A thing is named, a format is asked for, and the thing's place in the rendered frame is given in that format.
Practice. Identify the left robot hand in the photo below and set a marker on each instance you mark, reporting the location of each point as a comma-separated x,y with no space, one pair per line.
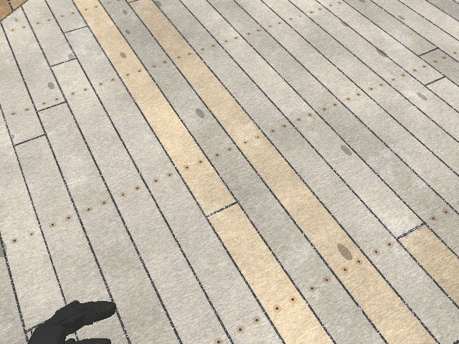
71,318

